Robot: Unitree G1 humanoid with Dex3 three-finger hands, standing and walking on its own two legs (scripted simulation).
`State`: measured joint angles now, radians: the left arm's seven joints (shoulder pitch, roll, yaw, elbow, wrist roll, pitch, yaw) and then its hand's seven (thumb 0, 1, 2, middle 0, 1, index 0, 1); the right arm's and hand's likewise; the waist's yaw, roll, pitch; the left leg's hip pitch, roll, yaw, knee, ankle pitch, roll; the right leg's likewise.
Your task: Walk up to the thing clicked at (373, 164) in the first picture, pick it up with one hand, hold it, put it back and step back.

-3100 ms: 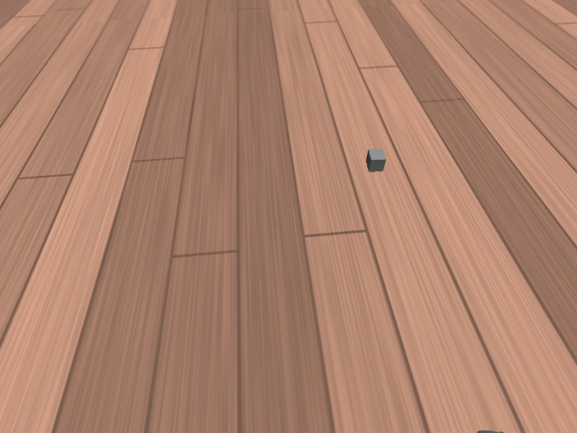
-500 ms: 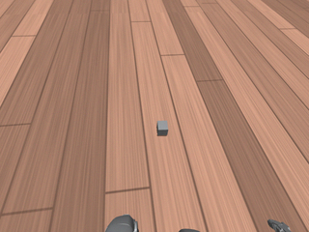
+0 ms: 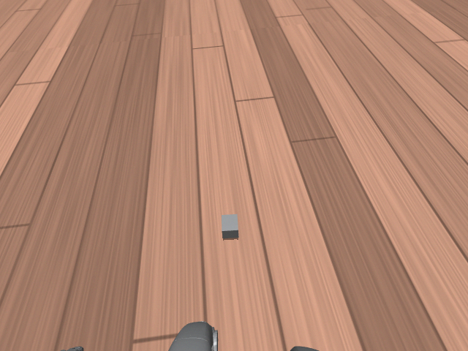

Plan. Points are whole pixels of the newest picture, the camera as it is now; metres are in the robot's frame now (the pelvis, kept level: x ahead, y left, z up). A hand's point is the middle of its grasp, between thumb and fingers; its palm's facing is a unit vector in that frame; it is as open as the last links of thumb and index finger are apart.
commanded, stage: walk up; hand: left
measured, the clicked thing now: (230, 226) +0.71 +0.10 -0.72
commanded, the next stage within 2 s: none
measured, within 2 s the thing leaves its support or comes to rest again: neither
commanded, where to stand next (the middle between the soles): +0.39 -0.13 m, yaw +4 degrees
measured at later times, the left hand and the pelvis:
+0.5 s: hand (167, 292) +0.23 +0.18 -0.14, palm faces -0.04 -0.94 -0.35, open 7.3 cm; pelvis +0.16 -0.10 -0.01, yaw +1 degrees
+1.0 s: hand (203, 271) +0.29 +0.11 -0.16, palm faces +0.07 -0.93 -0.37, open 7.4 cm; pelvis +0.30 -0.16 -0.01, yaw +6 degrees
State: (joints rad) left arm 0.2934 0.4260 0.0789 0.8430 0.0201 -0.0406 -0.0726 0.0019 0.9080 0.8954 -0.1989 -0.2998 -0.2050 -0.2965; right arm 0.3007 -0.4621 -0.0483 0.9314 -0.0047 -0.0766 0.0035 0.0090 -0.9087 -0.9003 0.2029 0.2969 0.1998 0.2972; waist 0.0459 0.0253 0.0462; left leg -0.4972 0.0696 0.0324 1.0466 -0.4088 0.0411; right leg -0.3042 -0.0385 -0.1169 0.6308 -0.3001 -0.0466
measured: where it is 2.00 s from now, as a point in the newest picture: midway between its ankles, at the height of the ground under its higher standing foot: (288, 306)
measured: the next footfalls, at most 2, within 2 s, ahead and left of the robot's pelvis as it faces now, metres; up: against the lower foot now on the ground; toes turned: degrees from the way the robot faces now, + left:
left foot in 0.18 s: +0.20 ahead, +0.08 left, +0.00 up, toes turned +7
right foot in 0.52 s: +0.30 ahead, -0.27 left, +0.00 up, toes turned -4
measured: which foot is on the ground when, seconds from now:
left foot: up 0.00-0.16, down 0.18-0.54, up 0.56-0.92, down 0.94-1.00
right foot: down 0.00-0.20, up 0.22-0.50, down 0.52-0.98, up 1.00-1.00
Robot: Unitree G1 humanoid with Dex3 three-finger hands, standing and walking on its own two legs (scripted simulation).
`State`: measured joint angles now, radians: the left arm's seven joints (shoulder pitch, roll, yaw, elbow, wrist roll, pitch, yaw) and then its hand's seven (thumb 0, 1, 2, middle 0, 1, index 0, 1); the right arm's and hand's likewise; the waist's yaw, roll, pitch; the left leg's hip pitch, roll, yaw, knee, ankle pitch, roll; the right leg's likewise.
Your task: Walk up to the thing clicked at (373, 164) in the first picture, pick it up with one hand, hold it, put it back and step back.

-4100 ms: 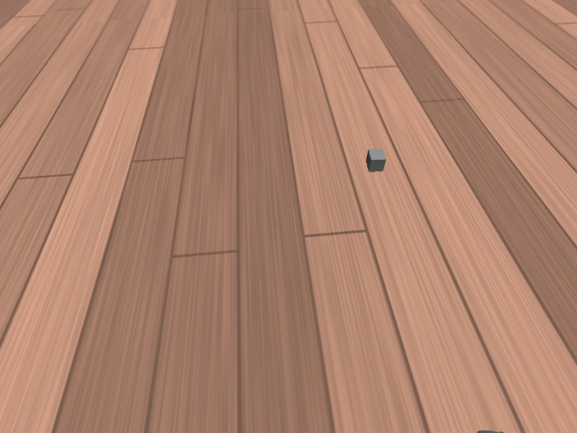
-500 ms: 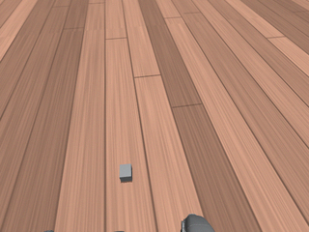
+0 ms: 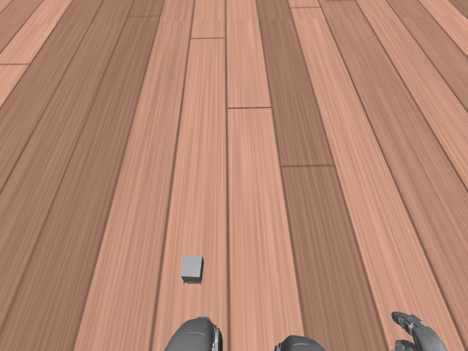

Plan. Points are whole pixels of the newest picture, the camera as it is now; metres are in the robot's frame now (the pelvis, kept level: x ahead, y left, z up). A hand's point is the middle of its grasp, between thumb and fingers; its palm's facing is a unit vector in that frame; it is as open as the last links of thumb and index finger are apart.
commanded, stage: walk up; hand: left
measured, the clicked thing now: (192, 268) +0.43 +0.21 -0.71
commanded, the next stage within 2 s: stand in 1.78 s
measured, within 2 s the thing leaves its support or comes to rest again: neither
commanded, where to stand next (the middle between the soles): +0.09 +0.01 m, yaw -2 degrees
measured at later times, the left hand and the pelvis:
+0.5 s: hand out of the picture +0.11 +0.27 -0.13, palm faces -0.01 -0.89 -0.45, open 7.4 cm; pelvis +0.04 -0.02 +0.00, yaw +1 degrees
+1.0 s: hand (107, 332) +0.14 +0.26 -0.13, palm faces +0.01 -0.94 -0.35, open 7.3 cm; pelvis +0.06 +0.00 +0.03, yaw +1 degrees
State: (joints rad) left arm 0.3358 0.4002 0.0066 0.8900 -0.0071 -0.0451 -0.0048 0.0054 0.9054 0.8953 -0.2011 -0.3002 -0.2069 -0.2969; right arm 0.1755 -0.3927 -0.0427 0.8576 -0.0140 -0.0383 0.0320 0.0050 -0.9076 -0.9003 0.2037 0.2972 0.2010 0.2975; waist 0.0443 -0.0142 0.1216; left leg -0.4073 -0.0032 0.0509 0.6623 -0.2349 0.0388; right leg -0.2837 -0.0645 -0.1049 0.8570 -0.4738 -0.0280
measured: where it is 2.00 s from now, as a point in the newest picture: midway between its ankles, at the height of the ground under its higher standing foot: outside the picture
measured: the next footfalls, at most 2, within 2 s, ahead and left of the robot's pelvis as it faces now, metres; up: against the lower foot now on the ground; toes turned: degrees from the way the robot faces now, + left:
right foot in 0.20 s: +0.12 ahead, -0.14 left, +0.00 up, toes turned -2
left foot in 0.46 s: +0.09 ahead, +0.13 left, +0.00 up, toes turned +1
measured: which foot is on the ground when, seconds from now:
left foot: down 0.00-0.22, up 0.24-0.44, down 0.46-1.00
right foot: up 0.00-0.18, down 0.20-1.00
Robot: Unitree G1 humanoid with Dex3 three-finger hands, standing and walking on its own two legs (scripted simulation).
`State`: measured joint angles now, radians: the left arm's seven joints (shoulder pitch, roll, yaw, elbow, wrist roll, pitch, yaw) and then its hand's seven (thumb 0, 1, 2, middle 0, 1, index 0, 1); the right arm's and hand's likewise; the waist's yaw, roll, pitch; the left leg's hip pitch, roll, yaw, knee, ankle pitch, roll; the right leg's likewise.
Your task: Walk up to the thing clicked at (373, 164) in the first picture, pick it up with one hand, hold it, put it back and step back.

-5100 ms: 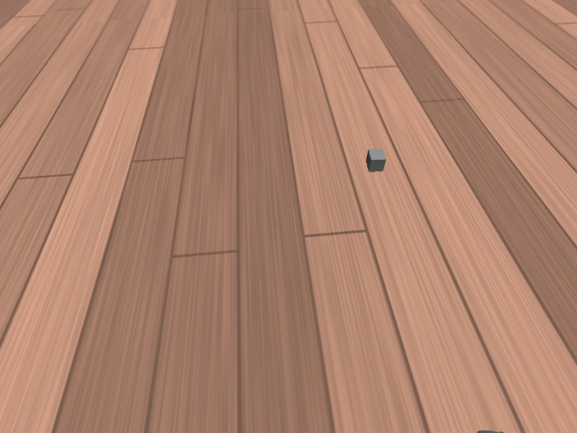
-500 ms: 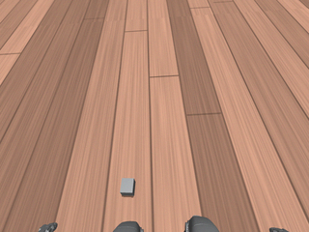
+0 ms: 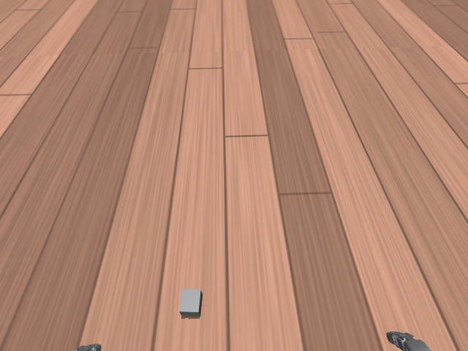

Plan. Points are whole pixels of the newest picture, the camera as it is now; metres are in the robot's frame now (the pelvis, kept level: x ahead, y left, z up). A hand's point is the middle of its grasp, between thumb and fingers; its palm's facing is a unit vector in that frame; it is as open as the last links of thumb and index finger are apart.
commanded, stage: walk up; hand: left
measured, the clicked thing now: (191, 302) +0.38 +0.20 -0.74
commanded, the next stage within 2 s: stand in 0.78 s
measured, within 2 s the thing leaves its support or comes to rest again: neither
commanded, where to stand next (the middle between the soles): +0.03 +0.01 m, yaw -3 degrees
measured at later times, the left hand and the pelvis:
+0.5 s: hand out of the picture +0.09 +0.26 -0.15, palm faces -0.02 -0.94 -0.35, open 7.3 cm; pelvis +0.01 +0.00 +0.01, yaw +0 degrees
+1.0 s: hand out of the picture +0.10 +0.25 -0.15, palm faces -0.01 -0.94 -0.34, open 7.3 cm; pelvis +0.01 +0.00 +0.01, yaw +0 degrees
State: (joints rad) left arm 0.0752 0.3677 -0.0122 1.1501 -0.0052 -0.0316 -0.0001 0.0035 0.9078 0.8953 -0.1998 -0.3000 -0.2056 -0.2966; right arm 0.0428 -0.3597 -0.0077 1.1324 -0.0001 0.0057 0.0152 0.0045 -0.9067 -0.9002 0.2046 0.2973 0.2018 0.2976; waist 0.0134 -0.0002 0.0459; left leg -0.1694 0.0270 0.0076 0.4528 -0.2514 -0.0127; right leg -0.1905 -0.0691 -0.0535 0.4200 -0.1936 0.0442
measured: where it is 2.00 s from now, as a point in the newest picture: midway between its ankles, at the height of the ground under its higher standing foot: outside the picture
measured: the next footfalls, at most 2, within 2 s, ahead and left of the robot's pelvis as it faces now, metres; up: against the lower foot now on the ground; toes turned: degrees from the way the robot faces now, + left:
none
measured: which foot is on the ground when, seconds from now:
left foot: down 0.00-1.00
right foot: down 0.00-1.00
